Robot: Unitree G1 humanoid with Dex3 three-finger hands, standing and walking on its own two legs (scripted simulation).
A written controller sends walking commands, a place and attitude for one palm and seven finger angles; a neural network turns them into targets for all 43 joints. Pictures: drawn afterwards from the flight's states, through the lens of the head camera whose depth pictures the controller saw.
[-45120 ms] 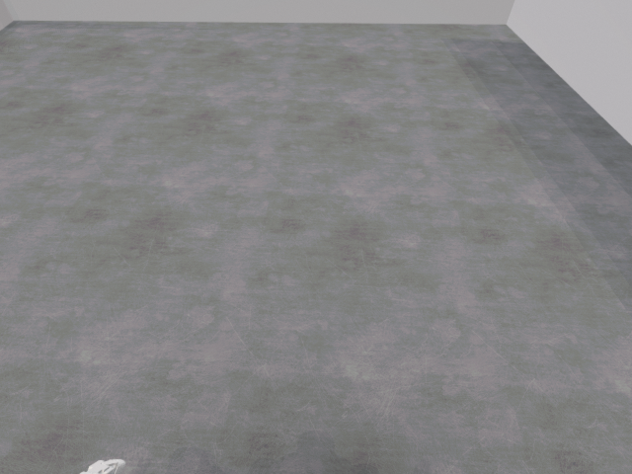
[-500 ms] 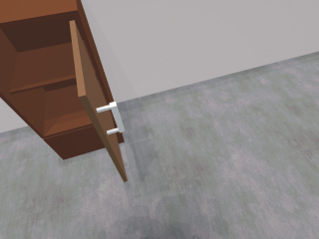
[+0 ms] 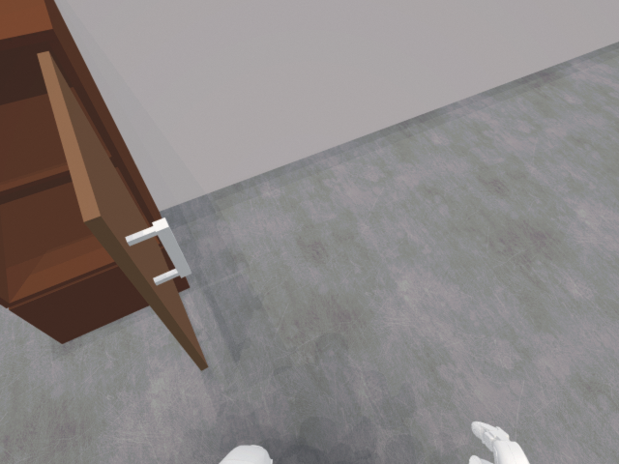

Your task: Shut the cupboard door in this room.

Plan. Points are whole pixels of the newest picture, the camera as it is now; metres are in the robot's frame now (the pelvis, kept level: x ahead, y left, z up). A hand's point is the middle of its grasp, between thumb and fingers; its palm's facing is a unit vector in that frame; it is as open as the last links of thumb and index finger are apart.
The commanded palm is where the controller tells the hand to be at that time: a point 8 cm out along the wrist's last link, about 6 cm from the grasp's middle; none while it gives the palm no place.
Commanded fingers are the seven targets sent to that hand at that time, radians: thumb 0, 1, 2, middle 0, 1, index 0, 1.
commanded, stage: walk around to get in front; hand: left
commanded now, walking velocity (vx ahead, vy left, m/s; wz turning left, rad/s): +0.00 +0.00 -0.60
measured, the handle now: (161, 255) +0.38 +0.29 -0.04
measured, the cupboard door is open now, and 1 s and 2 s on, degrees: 91 91 91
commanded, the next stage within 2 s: none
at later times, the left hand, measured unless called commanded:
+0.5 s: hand (207, 403) +0.20 +0.19 -0.16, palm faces -0.36 -0.91 -0.21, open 7.4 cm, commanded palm none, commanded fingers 0.00 0.90 0.90 -0.20 -0.30 -0.20 -0.30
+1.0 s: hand (235, 391) +0.23 +0.15 -0.17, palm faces -0.49 -0.85 -0.20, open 7.4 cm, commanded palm none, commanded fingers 0.00 0.90 0.90 -0.20 -0.30 -0.20 -0.30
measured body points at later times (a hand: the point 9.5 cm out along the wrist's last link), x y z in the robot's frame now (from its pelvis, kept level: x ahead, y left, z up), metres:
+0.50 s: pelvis +0.01 +0.04 +0.00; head +0.07 +0.03 +0.44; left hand +0.22 +0.24 -0.15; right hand -0.07 -0.21 -0.14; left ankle -0.01 +0.14 -0.74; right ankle -0.02 -0.10 -0.70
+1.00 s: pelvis +0.13 -0.02 +0.00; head +0.18 -0.04 +0.44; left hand +0.25 +0.19 -0.16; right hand +0.11 -0.31 -0.13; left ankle +0.27 +0.05 -0.72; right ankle -0.01 -0.09 -0.74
